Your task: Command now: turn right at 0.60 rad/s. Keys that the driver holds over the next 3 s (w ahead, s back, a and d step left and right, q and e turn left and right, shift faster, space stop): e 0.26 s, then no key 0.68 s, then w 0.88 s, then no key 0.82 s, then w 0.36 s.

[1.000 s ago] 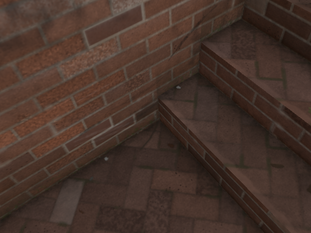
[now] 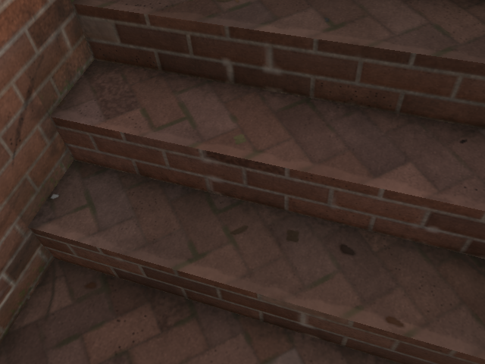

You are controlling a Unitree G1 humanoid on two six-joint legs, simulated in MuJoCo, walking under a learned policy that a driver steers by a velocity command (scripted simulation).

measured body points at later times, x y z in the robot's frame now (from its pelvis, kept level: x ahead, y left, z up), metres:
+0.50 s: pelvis +0.04 +0.02 +0.00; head +0.09 +0.01 +0.44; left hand +0.22 +0.27 -0.12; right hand +0.07 -0.29 -0.12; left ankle +0.05 +0.15 -0.75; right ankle -0.01 -0.12 -0.73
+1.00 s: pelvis +0.05 -0.02 +0.00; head +0.05 -0.03 +0.45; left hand +0.23 +0.22 -0.12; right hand +0.05 -0.33 -0.14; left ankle +0.06 +0.14 -0.75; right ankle +0.00 -0.11 -0.75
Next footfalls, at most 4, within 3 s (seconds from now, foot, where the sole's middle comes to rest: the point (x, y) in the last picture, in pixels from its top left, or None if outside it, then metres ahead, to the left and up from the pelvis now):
0.18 left None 0.10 0.13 -0.78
0.54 right None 0.04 -0.12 -0.78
1.56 right None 0.29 -0.15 -0.78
2.08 left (255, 255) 0.65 0.05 -0.59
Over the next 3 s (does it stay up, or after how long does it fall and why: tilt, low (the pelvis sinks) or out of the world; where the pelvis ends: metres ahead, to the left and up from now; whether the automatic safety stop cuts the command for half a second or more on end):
stays up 0.64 0.00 0.18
